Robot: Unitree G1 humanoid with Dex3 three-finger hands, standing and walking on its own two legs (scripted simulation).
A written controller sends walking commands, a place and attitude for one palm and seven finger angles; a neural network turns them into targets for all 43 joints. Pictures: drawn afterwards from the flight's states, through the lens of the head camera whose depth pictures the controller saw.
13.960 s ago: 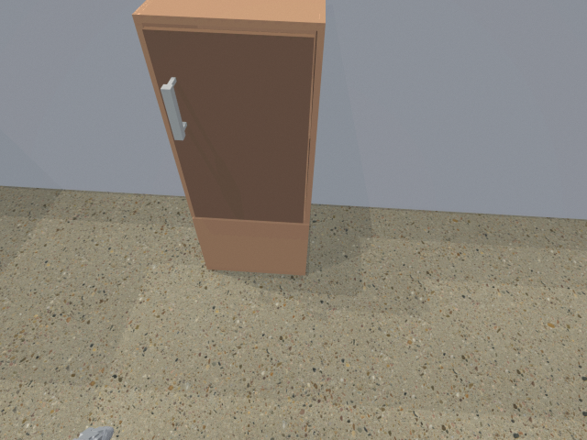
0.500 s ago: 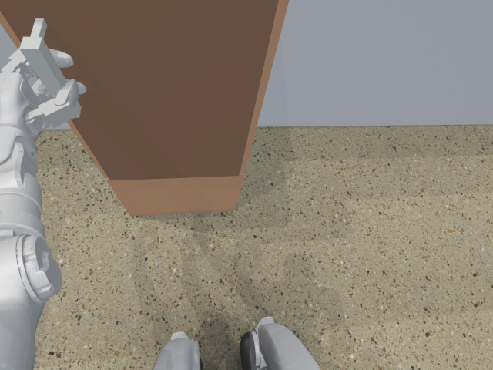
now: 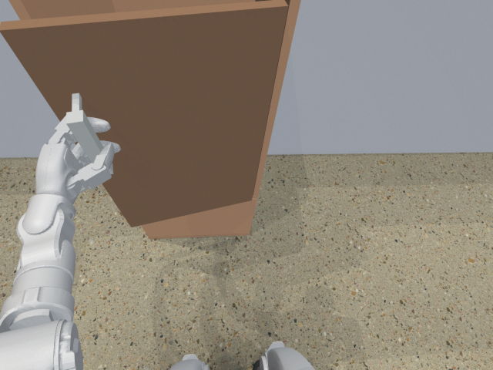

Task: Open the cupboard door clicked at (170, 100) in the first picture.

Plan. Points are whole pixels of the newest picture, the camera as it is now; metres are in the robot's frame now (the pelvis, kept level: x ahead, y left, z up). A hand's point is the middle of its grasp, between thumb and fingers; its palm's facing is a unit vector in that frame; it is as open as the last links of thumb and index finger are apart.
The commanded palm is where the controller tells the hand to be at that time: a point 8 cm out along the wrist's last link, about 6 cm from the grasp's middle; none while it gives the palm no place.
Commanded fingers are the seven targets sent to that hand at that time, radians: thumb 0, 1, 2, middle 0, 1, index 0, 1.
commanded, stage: pull the door open along its arc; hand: left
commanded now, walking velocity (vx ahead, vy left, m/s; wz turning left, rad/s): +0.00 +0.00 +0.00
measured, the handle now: (92, 136) +0.48 +0.24 +0.06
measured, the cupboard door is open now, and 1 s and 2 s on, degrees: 12 54 54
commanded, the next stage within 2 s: open thumb and fingers to let go in 0.52 s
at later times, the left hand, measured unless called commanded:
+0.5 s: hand (184, 248) +0.29 +0.08 +0.06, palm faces +0.42 -0.91 +0.02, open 6.2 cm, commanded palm +0.22 +0.10 +0.06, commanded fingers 0.00 0.90 0.90 -0.40 -1.35 -0.40 -1.35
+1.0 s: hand (210, 259) +0.27 +0.04 +0.06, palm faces +0.43 -0.90 -0.03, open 9.7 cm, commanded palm +0.23 +0.09 +0.06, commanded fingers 0.00 -0.50 0.30 -0.30 -1.20 -0.30 -1.20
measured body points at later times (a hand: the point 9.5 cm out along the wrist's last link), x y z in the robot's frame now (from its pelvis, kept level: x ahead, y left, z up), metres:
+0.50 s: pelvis +0.00 -0.02 +0.00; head +0.05 -0.03 +0.45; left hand +0.26 +0.13 +0.06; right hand +0.20 -0.21 -0.09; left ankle -0.03 +0.09 -0.68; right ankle +0.01 -0.11 -0.68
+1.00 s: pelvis -0.01 -0.07 +0.00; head +0.02 -0.09 +0.45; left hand +0.24 +0.09 +0.06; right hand +0.17 -0.28 -0.10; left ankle -0.03 +0.09 -0.68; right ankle +0.01 -0.11 -0.68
